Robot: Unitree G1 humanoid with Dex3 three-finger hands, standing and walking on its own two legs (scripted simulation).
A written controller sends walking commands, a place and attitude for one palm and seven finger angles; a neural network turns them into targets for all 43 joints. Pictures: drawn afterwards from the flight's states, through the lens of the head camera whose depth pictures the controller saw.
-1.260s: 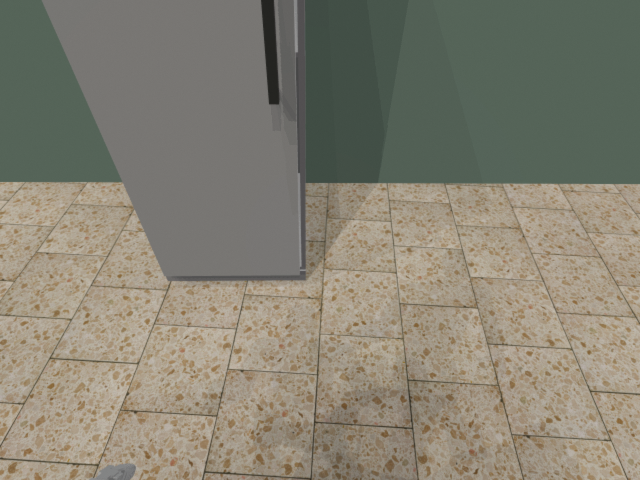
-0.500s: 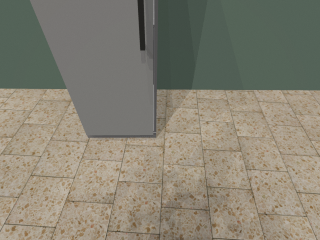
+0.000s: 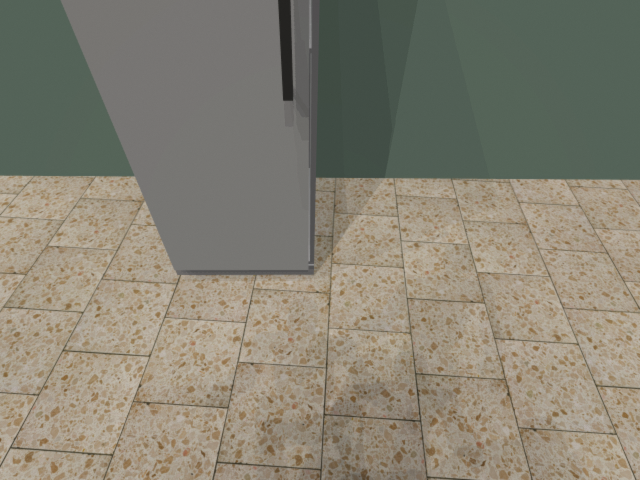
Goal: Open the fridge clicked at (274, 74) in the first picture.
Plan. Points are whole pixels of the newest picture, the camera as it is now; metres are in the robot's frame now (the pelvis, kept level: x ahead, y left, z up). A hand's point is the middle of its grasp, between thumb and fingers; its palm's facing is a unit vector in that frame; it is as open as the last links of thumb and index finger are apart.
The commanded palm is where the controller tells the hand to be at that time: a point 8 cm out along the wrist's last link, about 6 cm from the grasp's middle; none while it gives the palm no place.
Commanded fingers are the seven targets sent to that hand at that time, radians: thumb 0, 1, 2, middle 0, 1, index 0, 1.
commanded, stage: look at it before walking up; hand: right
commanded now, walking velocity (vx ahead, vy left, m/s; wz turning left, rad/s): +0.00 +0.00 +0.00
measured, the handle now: (285, 2) +0.90 +0.13 +0.22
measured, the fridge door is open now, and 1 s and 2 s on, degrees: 0 0 0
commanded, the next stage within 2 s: walk to a spot facing it in 0.18 s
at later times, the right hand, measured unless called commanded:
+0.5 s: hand out of the picture +0.07 -0.23 -0.17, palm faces -0.07 +0.94 -0.32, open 7.4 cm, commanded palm none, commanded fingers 0.00 -0.90 -0.90 0.20 0.30 0.20 0.30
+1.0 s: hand out of the picture +0.05 -0.17 -0.17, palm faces -0.25 +0.93 -0.25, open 7.4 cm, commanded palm none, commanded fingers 0.00 -0.90 -0.90 0.20 0.30 0.20 0.30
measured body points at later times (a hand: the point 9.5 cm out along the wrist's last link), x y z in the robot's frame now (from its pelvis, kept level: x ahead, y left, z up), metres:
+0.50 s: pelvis +0.00 +0.00 -0.01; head +0.01 +0.01 +0.44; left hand +0.07 +0.29 -0.14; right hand +0.07 -0.28 -0.14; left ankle +0.01 +0.12 -0.75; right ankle +0.00 -0.12 -0.75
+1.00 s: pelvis -0.04 +0.01 -0.01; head +0.01 +0.04 +0.44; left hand -0.01 +0.30 -0.15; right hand +0.07 -0.22 -0.15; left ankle -0.01 +0.11 -0.75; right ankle -0.03 -0.15 -0.68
